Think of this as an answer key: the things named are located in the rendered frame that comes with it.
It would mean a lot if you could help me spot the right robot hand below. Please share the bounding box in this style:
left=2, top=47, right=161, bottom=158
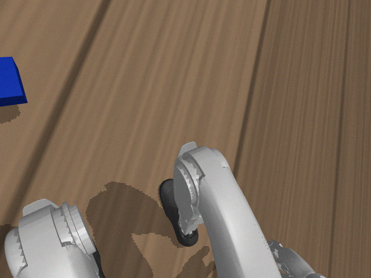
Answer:
left=267, top=239, right=315, bottom=278

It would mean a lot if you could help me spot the right robot foot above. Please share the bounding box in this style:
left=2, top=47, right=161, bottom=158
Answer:
left=159, top=179, right=198, bottom=247

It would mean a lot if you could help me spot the carton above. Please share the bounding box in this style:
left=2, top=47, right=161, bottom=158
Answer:
left=0, top=57, right=28, bottom=107

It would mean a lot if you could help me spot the left robot foot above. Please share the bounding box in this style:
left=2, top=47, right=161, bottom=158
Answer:
left=93, top=243, right=105, bottom=278

